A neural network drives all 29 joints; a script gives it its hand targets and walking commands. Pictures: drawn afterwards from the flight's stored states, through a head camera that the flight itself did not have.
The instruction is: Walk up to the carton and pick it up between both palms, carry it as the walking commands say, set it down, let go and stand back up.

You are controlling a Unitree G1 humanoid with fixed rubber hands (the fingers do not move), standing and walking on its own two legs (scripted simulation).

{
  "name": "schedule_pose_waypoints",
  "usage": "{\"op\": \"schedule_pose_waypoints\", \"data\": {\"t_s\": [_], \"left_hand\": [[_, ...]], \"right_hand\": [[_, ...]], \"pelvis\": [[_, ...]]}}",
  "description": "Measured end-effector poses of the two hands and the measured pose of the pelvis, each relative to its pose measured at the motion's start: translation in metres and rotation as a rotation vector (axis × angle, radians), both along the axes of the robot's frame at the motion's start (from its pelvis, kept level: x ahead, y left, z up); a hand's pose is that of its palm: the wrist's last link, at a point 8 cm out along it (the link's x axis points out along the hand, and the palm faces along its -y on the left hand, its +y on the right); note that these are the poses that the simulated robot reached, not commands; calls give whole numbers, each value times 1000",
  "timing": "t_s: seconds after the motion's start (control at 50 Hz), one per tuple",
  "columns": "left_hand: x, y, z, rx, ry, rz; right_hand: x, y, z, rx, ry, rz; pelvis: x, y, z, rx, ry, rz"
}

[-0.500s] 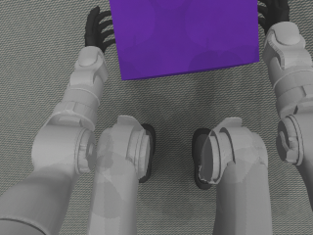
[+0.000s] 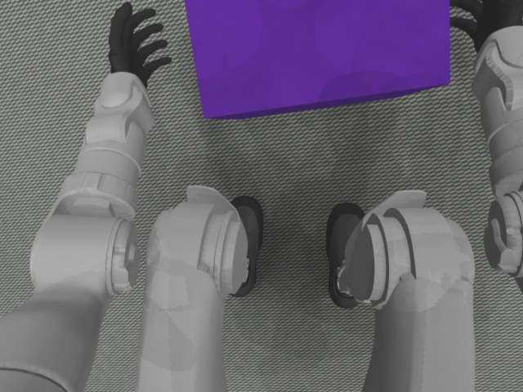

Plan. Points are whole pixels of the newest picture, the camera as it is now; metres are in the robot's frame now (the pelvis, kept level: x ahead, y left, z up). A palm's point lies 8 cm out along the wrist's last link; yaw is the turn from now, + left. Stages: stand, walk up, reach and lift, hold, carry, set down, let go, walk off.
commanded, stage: set down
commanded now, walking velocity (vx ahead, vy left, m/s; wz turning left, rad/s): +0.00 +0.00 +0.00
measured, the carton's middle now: (310, 39) +0.51 -0.03 -0.24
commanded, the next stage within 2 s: let go in 1.54 s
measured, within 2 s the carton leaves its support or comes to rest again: neither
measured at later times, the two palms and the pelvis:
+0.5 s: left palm (85, 51) +0.48 +0.20 -0.07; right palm out of the picture +0.52 -0.25 -0.05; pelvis -0.01 +0.00 +0.08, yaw -1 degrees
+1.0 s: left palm out of the picture +0.48 +0.21 +0.10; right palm out of the picture +0.52 -0.27 +0.10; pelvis +0.02 -0.01 +0.20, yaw -1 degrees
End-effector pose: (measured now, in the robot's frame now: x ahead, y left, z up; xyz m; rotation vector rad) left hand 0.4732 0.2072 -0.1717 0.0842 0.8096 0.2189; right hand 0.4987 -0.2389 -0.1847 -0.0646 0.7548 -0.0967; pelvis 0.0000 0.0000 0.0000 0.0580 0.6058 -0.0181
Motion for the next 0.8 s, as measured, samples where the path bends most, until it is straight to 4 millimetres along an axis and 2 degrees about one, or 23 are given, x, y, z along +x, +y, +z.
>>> {"op": "schedule_pose_waypoints", "data": {"t_s": [0.16, 0.24, 0.3, 0.38, 0.48, 0.66, 0.8], "left_hand": [[5, 1, 10, -12, -53, -3], [5, -5, 20, -26, -111, -24], [-2, -7, 29, -37, -104, -5], [-4, -16, 61, -47, -115, -8], [4, -12, 98, -33, -116, 2], [2, -15, 157, -51, -127, -12], [-2, -10, 197, -55, -136, -3]], "right_hand": [[1, -9, 11, -19, -42, 12], [3, -12, 28, -44, -96, 32], [0, -12, 41, -43, -75, 30], [7, -6, 80, -41, -85, 58], [21, -11, 126, -41, -95, 42], [17, -21, 186, -34, -95, 47], [13, -23, 220, -14, -89, 67]], "pelvis": [[0, 1, 0, -5, -11, 4], [-10, 0, 13, -10, -126, -2], [-11, -1, 23, -14, -128, -8], [-12, -1, 42, -20, -143, -14], [-11, -2, 71, -22, -119, -10], [6, 0, 105, -21, 69, 2], [11, -2, 140, -5, 134, -3]]}}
